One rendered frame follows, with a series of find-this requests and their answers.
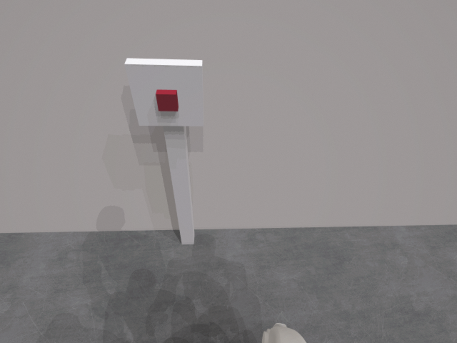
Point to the right robot thigh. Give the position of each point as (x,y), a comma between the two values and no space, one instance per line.
(282,335)

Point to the button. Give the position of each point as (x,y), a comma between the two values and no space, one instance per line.
(167,100)

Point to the panel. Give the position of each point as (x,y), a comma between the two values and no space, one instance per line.
(186,76)

